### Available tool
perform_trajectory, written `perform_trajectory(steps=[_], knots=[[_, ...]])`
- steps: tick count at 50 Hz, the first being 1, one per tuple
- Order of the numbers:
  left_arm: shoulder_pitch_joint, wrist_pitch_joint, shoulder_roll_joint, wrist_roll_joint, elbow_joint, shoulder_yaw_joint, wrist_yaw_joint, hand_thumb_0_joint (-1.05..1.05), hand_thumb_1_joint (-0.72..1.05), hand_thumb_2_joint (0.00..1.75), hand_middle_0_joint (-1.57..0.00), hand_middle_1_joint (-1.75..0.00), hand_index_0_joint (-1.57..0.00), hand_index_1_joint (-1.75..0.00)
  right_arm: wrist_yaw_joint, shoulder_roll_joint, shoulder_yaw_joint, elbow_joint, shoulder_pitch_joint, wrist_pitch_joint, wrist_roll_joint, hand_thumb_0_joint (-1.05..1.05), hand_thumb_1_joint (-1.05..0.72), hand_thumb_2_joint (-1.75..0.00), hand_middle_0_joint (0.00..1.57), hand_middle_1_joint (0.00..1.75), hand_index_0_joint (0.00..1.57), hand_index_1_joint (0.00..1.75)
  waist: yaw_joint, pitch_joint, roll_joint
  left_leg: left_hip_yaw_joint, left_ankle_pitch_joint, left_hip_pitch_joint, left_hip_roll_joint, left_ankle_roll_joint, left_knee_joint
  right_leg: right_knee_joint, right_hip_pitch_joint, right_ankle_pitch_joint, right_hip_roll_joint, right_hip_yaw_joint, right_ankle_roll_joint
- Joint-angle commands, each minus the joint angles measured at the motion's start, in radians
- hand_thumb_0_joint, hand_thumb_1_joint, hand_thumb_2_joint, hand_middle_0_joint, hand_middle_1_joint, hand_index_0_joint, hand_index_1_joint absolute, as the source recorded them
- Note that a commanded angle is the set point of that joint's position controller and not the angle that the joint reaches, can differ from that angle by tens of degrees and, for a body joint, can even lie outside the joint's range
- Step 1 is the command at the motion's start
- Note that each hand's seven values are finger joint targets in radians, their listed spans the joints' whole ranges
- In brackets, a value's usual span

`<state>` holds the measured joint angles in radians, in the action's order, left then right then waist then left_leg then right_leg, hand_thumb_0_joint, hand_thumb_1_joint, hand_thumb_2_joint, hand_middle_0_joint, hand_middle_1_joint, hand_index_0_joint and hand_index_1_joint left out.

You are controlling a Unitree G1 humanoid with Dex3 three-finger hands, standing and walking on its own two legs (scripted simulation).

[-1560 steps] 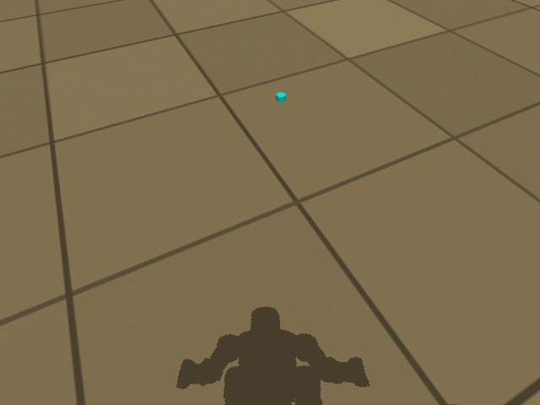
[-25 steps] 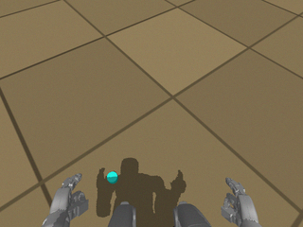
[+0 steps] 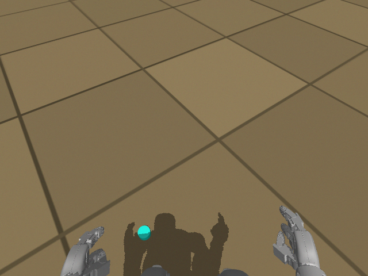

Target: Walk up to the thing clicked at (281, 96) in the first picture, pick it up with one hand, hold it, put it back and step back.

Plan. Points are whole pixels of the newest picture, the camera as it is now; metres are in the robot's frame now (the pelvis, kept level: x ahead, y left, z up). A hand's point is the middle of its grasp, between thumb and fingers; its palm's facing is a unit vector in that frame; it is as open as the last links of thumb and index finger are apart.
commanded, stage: home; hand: left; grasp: from above
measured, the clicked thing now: (144, 232) +0.42 +0.21 -0.70
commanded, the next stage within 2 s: stand in 1.68 s
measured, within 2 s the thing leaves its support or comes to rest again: neither
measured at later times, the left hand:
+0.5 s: hand (106, 261) +0.17 +0.18 -0.05, palm faces +0.04 -0.98 -0.19, open 7.4 cm
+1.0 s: hand (106, 259) +0.17 +0.18 -0.05, palm faces +0.03 -0.98 -0.19, open 7.4 cm
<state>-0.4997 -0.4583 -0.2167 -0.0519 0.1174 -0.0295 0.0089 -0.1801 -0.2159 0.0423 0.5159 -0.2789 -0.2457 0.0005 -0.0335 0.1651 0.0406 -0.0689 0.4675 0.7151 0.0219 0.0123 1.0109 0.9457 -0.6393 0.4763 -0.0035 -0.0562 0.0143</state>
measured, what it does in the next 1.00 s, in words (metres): stands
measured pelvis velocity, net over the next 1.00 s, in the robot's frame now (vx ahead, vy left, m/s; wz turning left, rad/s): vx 0.01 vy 0.00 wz -0.01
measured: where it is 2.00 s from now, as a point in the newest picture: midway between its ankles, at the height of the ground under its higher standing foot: outside the picture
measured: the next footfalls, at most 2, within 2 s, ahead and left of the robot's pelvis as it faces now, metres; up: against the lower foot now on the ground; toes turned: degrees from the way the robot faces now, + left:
none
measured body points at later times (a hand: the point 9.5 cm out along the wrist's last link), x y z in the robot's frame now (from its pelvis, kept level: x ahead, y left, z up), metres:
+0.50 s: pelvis +0.00 +0.00 +0.00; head +0.02 +0.01 +0.45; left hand +0.16 +0.23 -0.03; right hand +0.16 -0.24 -0.06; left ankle +0.02 +0.12 -0.68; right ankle +0.00 -0.13 -0.68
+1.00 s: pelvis +0.01 +0.00 +0.00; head +0.02 +0.01 +0.45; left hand +0.17 +0.23 -0.03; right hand +0.17 -0.24 -0.06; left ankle +0.02 +0.12 -0.68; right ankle +0.00 -0.13 -0.68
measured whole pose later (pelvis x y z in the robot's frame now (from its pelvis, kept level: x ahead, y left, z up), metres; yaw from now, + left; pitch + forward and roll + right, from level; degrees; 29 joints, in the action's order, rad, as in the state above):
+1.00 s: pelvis +0.01 +0.00 +0.00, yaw -1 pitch +10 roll -3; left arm -0.50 -0.44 -0.22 -0.05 0.12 -0.03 0.01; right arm -0.18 -0.22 0.04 0.54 -0.29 -0.24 0.00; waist -0.04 0.17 0.04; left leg -0.06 0.48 0.71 0.02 0.00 1.01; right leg 0.94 -0.63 0.48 0.00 -0.05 0.02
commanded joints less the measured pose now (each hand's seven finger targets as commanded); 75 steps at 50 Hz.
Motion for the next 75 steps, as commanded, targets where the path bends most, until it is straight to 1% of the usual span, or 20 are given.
perform_trajectory(steps=[1, 5, 11, 22, 28, 34, 37, 38, 39, 40, 45, 52, 57, 61, 62, 63, 64, 68, 69, 75], knots=[[0.035, 0.056, -0.104, 0.008, 0.202, -0.060, 0.014, 0.00, 0.90, 0.90, -0.20, -0.30, -0.20, -0.30, -0.015, -0.125, -0.055, -0.149, 0.057, -0.060, 0.003, 0.00, -0.90, -0.90, 0.20, 0.30, 0.20, 0.30, -0.011, 0.060, 0.019, 0.020, -0.136, -0.125, -0.022, -0.023, -0.176, -0.159, 0.015, -0.138, 0.029, -0.011, -0.013], [0.026, 0.058, -0.108, 0.007, 0.204, -0.062, 0.018, 0.00, 0.90, 0.90, -0.20, -0.30, -0.20, -0.30, -0.017, -0.122, -0.053, -0.148, 0.063, -0.060, 0.002, 0.00, -0.90, -0.90, 0.20, 0.30, 0.20, 0.30, -0.009, 0.066, -0.012, 0.030, -0.133, -0.110, -0.027, -0.027, -0.161, -0.176, 0.026, -0.135, 0.024, -0.005, -0.009], [0.027, 0.060, -0.107, 0.004, 0.204, -0.060, 0.018, 0.00, 0.90, 0.90, -0.20, -0.30, -0.20, -0.30, -0.020, -0.123, -0.053, -0.139, 0.059, -0.064, 0.002, 0.00, -0.90, -0.90, 0.20, 0.30, 0.20, 0.30, -0.008, 0.056, 0.007, 0.026, -0.120, -0.108, -0.023, -0.025, -0.172, -0.165, 0.018, -0.123, 0.028, -0.010, -0.012], [0.010, 0.063, -0.105, 0.002, 0.195, -0.064, 0.017, 0.00, 0.90, 0.90, -0.20, -0.30, -0.20, -0.30, -0.020, -0.124, -0.059, -0.134, 0.047, -0.064, 0.003, 0.00, -0.90, -0.90, 0.20, 0.30, 0.20, 0.30, -0.004, 0.088, 0.013, 0.018, -0.190, -0.131, -0.016, -0.019, -0.167, -0.144, 0.035, -0.173, 0.033, -0.015, -0.016], [0.026, 0.058, -0.107, 0.004, 0.199, -0.057, 0.014, 0.00, 0.90, 0.90, -0.20, -0.30, -0.20, -0.30, -0.019, -0.126, -0.056, -0.134, 0.055, -0.062, 0.004, 0.00, -0.90, -0.90, 0.20, 0.30, 0.20, 0.30, -0.005, 0.048, 0.018, 0.021, -0.143, -0.114, -0.015, -0.021, -0.179, -0.152, 0.015, -0.136, 0.031, -0.014, -0.015], [0.021, 0.059, -0.108, 0.003, 0.205, -0.062, 0.016, 0.00, 0.90, 0.90, -0.20, -0.30, -0.20, -0.30, -0.018, -0.130, -0.061, -0.133, 0.047, -0.062, 0.003, 0.00, -0.90, -0.90, 0.20, 0.30, 0.20, 0.30, -0.012, 0.089, 0.003, 0.025, -0.208, -0.140, -0.015, -0.022, -0.159, -0.146, 0.033, -0.195, 0.031, -0.010, -0.013], [0.015, 0.063, -0.113, 0.005, 0.206, -0.067, 0.017, 0.00, 0.90, 0.90, -0.20, -0.30, -0.20, -0.30, -0.018, -0.122, -0.060, -0.130, 0.051, -0.059, 0.002, 0.00, -0.90, -0.90, 0.20, 0.30, 0.20, 0.30, -0.001, 0.088, 0.010, 0.025, -0.229, -0.136, -0.016, -0.021, -0.152, -0.145, 0.041, -0.214, 0.028, -0.007, -0.013], [0.019, 0.062, -0.106, 0.006, 0.203, -0.055, 0.018, 0.00, 0.90, 0.90, -0.20, -0.30, -0.20, -0.30, -0.019, -0.124, -0.061, -0.135, 0.047, -0.059, 0.003, 0.00, -0.90, -0.90, 0.20, 0.30, 0.20, 0.30, -0.011, 0.094, 0.001, 0.026, -0.234, -0.138, -0.016, -0.022, -0.150, -0.144, 0.044, -0.222, 0.028, -0.006, -0.012], [0.023, 0.064, -0.109, 0.004, 0.201, -0.061, 0.018, 0.00, 0.90, 0.90, -0.20, -0.30, -0.20, -0.30, -0.018, -0.124, -0.060, -0.132, 0.050, -0.057, 0.003, 0.00, -0.90, -0.90, 0.20, 0.30, 0.20, 0.30, -0.003, 0.073, -0.010, 0.028, -0.222, -0.125, -0.017, -0.023, -0.149, -0.152, 0.043, -0.213, 0.027, -0.006, -0.011], [0.024, 0.063, -0.106, 0.005, 0.201, -0.054, 0.017, 0.00, 0.90, 0.90, -0.20, -0.30, -0.20, -0.30, -0.018, -0.125, -0.059, -0.133, 0.049, -0.058, 0.002, 0.00, -0.90, -0.90, 0.20, 0.30, 0.20, 0.30, -0.014, 0.080, 0.004, 0.028, -0.212, -0.132, -0.018, -0.024, -0.152, -0.150, 0.034, -0.208, 0.027, -0.004, -0.011], [0.003, 0.061, -0.111, 0.006, 0.188, -0.058, 0.016, 0.00, 0.90, 0.90, -0.20, -0.30, -0.20, -0.30, -0.017, -0.132, -0.065, -0.131, 0.048, -0.056, 0.001, 0.00, -0.90, -0.90, 0.20, 0.30, 0.20, 0.30, -0.009, 0.092, 0.007, 0.018, -0.236, -0.144, -0.013, -0.021, -0.160, -0.138, 0.040, -0.217, 0.031, -0.012, -0.015], [0.024, 0.062, -0.112, 0.002, 0.208, -0.057, 0.017, 0.00, 0.90, 0.90, -0.20, -0.30, -0.20, -0.30, -0.013, -0.129, -0.061, -0.139, 0.056, -0.049, 0.005, 0.00, -0.90, -0.90, 0.20, 0.30, 0.20, 0.30, -0.003, 0.061, 0.012, 0.018, -0.199, -0.124, -0.012, -0.022, -0.167, -0.145, 0.032, -0.188, 0.029, -0.013, -0.015], [0.015, 0.060, -0.109, 0.004, 0.209, -0.054, 0.018, 0.00, 0.90, 0.90, -0.20, -0.30, -0.20, -0.30, -0.013, -0.130, -0.063, -0.143, 0.049, -0.046, 0.004, 0.00, -0.90, -0.90, 0.20, 0.30, 0.20, 0.30, -0.008, 0.081, 0.006, 0.020, -0.227, -0.135, -0.012, -0.021, -0.158, -0.141, 0.036, -0.211, 0.029, -0.011, -0.015], [0.014, 0.060, -0.107, 0.004, 0.197, -0.059, 0.019, 0.00, 0.90, 0.90, -0.20, -0.30, -0.20, -0.30, -0.014, -0.124, -0.061, -0.148, 0.058, -0.044, 0.004, 0.00, -0.90, -0.90, 0.20, 0.30, 0.20, 0.30, -0.002, 0.054, 0.012, 0.015, -0.151, -0.109, -0.013, -0.022, -0.173, -0.149, 0.022, -0.143, 0.028, -0.014, -0.016], [0.004, 0.058, -0.113, 0.004, 0.187, -0.065, 0.019, 0.00, 0.90, 0.90, -0.20, -0.30, -0.20, -0.30, -0.013, -0.131, -0.064, -0.146, 0.052, -0.044, 0.004, 0.00, -0.90, -0.90, 0.20, 0.30, 0.20, 0.30, -0.005, 0.072, 0.010, 0.014, -0.155, -0.120, -0.012, -0.023, -0.175, -0.148, 0.022, -0.146, 0.030, -0.013, -0.016], [0.018, 0.060, -0.106, 0.005, 0.212, -0.052, 0.019, 0.00, 0.90, 0.90, -0.20, -0.30, -0.20, -0.30, -0.012, -0.126, -0.061, -0.151, 0.056, -0.046, 0.004, 0.00, -0.90, -0.90, 0.20, 0.30, 0.20, 0.30, -0.006, 0.066, 0.013, 0.018, -0.161, -0.114, -0.013, -0.021, -0.171, -0.148, 0.023, -0.152, 0.030, -0.014, -0.016], [0.023, 0.062, -0.115, 0.003, 0.226, -0.066, 0.020, 0.00, 0.90, 0.90, -0.20, -0.30, -0.20, -0.30, -0.012, -0.124, -0.062, -0.154, 0.055, -0.044, 0.005, 0.00, -0.90, -0.90, 0.20, 0.30, 0.20, 0.30, -0.002, 0.070, 0.011, 0.020, -0.162, -0.111, -0.015, -0.022, -0.166, -0.152, 0.028, -0.153, 0.028, -0.012, -0.016], [0.032, 0.062, -0.108, 0.005, 0.218, -0.049, 0.016, 0.00, 0.90, 0.90, -0.20, -0.30, -0.20, -0.30, -0.013, -0.130, -0.062, -0.146, 0.058, -0.050, 0.004, 0.00, -0.90, -0.90, 0.20, 0.30, 0.20, 0.30, -0.009, 0.046, 0.039, 0.007, -0.124, -0.118, -0.005, -0.018, -0.188, -0.139, -0.002, -0.122, 0.032, -0.017, -0.017], [0.021, 0.063, -0.111, 0.004, 0.211, -0.058, 0.018, 0.00, 0.90, 0.90, -0.20, -0.30, -0.20, -0.30, -0.014, -0.128, -0.064, -0.148, 0.055, -0.049, 0.005, 0.00, -0.90, -0.90, 0.20, 0.30, 0.20, 0.30, -0.005, 0.071, 0.031, 0.010, -0.144, -0.125, -0.006, -0.018, -0.180, -0.137, 0.006, -0.136, 0.032, -0.015, -0.017], [0.005, 0.066, -0.116, -0.002, 0.202, -0.066, 0.018, 0.00, 0.90, 0.90, -0.20, -0.30, -0.20, -0.30, -0.014, -0.132, -0.064, -0.148, 0.053, -0.049, 0.006, 0.00, -0.90, -0.90, 0.20, 0.30, 0.20, 0.30, -0.004, 0.067, 0.008, 0.016, -0.154, -0.112, -0.010, -0.022, -0.167, -0.141, 0.020, -0.146, 0.031, -0.012, -0.016]])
